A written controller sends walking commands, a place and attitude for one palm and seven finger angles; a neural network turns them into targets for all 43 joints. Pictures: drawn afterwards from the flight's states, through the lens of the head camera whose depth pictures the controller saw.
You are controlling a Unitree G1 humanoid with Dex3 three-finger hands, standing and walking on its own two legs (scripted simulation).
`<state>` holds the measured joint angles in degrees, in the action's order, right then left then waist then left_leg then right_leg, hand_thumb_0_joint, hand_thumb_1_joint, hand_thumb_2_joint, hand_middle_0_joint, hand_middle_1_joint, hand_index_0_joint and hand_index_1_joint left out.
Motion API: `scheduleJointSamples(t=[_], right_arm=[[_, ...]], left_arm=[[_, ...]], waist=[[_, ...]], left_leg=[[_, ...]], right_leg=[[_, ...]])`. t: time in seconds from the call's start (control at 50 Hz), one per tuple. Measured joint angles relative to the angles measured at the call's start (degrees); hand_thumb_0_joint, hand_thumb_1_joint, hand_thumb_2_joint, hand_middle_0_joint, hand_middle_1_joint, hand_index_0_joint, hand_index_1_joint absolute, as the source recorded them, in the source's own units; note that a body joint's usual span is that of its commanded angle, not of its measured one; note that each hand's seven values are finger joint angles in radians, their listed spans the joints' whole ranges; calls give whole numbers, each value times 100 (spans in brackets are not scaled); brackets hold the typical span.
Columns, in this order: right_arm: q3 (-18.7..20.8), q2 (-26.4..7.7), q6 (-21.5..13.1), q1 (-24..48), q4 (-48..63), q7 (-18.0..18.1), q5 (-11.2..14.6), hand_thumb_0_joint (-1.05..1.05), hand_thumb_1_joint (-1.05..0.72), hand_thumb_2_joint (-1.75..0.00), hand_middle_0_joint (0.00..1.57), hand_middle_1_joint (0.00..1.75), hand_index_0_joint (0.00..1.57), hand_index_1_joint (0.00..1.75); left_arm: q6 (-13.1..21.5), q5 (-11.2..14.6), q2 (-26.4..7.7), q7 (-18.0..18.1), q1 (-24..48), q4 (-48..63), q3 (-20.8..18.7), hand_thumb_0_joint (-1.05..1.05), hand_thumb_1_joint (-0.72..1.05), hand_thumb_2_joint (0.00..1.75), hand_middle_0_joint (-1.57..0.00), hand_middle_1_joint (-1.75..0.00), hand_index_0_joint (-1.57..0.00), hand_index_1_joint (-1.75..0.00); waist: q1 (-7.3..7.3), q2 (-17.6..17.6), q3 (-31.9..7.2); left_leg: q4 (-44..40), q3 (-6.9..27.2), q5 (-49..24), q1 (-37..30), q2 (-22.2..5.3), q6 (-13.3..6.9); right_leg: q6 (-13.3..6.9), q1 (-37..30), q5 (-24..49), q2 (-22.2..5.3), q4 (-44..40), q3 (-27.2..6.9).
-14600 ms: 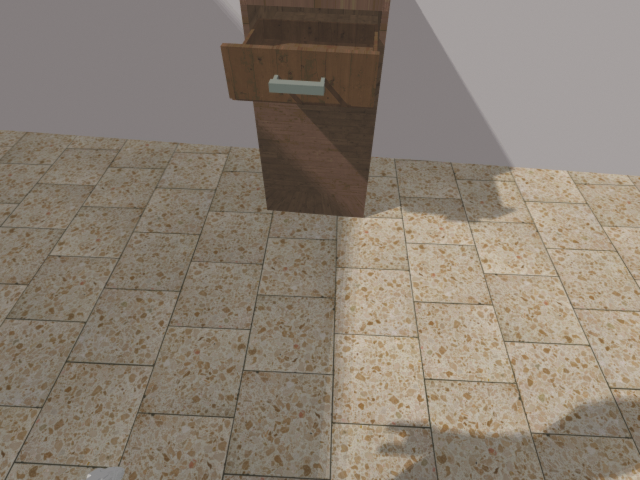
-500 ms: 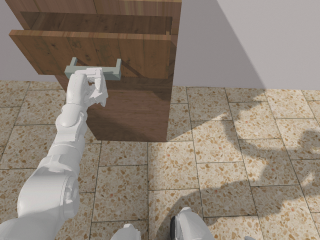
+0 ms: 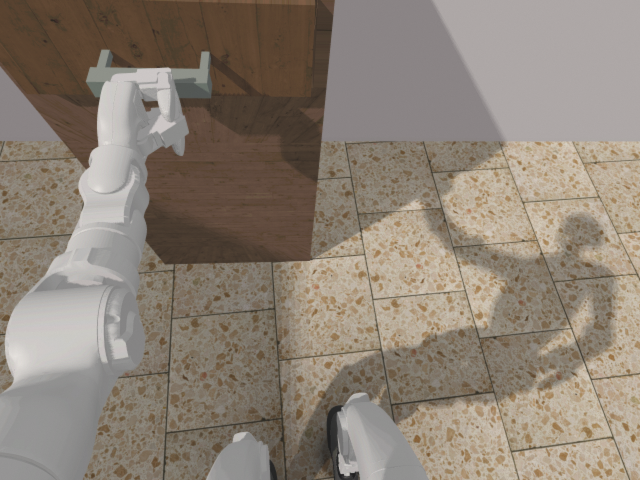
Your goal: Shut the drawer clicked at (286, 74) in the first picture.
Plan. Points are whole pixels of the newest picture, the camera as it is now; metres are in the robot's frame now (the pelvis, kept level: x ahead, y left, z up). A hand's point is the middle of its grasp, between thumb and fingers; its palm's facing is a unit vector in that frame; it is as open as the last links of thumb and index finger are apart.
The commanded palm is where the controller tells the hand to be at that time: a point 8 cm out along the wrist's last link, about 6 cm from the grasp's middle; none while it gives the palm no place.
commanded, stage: push the drawer shut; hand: left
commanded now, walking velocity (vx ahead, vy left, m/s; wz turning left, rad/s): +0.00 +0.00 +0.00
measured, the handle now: (154, 70) +0.61 +0.13 +0.08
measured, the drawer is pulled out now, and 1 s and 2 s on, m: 0.02 0.00 0.00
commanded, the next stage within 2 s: pull the fist back off the drawer in 0.52 s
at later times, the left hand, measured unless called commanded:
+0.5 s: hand (174, 102) +0.56 +0.11 +0.08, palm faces -0.09 -0.99 -0.07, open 2.9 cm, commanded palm +0.58 +0.14 +0.08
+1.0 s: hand (174, 102) +0.56 +0.11 +0.08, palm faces -0.10 -0.99 -0.07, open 2.9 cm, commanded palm +0.55 +0.15 +0.08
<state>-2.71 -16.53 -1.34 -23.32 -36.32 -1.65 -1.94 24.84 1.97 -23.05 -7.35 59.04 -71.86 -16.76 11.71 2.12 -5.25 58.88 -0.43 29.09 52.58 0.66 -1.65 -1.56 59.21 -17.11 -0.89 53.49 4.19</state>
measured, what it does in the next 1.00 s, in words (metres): stands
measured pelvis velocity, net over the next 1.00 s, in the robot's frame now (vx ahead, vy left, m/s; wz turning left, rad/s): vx -0.01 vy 0.01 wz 0.00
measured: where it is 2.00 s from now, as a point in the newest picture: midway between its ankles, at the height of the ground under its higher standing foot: outside the picture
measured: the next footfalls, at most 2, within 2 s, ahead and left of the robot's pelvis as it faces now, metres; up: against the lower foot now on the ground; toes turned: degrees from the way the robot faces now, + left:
none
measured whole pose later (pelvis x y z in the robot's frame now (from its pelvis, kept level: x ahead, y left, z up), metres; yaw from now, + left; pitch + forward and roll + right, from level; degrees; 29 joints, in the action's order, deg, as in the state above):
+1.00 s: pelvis -0.01 +0.01 -0.01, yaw +0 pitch +26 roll -3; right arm -4.3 -16.5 -0.2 -25.6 -35.4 -2.8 -3.6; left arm 22.3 -1.2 -28.7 -6.5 69.3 -78.5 -16.2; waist 15.3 2.3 -5.2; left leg 62.9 0.9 29.5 59.0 0.5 -2.3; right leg -0.9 63.8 -16.2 -0.8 54.3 5.5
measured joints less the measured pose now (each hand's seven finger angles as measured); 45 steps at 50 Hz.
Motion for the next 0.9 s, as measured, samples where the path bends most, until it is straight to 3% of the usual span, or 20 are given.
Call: scheduleJointSamples(t=[0.18, 0.36, 0.66, 0.9], right_arm=[[-47, 16, 89, -49, 89, -25, -77, 0, -91, -90, 20, 30, 20, 30], [-76, 37, 203, -168, 60, -55, -117, 0, -91, -90, 20, 30, 20, 30], [-149, 1, 39, -160, -105, -17, -183, 0, -91, -90, 20, 30, 20, 30], [-173, -17, 41, -201, 47, -63, -180, 0, -91, -90, 20, 30, 20, 30]], left_arm=[[-111, -208, -276, 80, 463, -287, -121, -3, 78, 96, -140, -160, -140, -160], [-147, -243, -364, 26, 611, -428, -82, -5, 69, 97, -140, -160, -140, -160], [-215, -190, -446, 243, 1083, -777, 299, -1, 65, 100, -140, -160, -140, -160], [-247, -321, -590, 138, 1170, -828, 151, -2, 64, 100, -140, -160, -140, -160]], waist=[[199, 12, -12], [224, 40, -6], [342, 52, -2], [396, 22, 5]], left_leg=[[107, 36, 55, 231, -30, -8], [161, 116, 69, 310, -32, -15], [305, 236, 10, 578, 34, -33], [405, 180, 17, 690, 8, -57]], right_leg=[[9, 191, -15, 27, 28, 37], [23, 201, -7, 24, -7, 113], [46, 358, 60, -52, 21, 227], [54, 480, 100, -22, 84, 173]])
